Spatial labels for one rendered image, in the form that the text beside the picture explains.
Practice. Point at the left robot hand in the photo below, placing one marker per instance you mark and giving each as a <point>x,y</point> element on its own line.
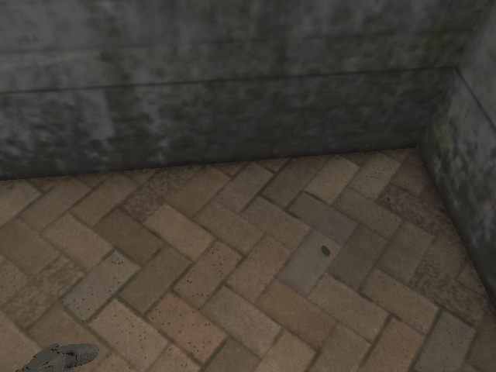
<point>57,358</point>

